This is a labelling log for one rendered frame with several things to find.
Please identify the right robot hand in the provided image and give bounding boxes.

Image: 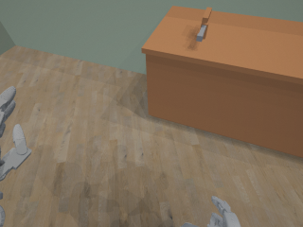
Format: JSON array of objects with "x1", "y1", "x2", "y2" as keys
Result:
[{"x1": 207, "y1": 196, "x2": 241, "y2": 227}]

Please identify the left robot hand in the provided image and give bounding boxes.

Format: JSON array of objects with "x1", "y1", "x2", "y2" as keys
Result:
[{"x1": 0, "y1": 86, "x2": 32, "y2": 182}]

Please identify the counter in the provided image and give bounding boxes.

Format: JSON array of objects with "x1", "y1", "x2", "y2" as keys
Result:
[{"x1": 141, "y1": 6, "x2": 303, "y2": 158}]

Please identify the tap lever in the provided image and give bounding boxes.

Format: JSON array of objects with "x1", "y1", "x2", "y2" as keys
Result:
[{"x1": 196, "y1": 25, "x2": 206, "y2": 42}]

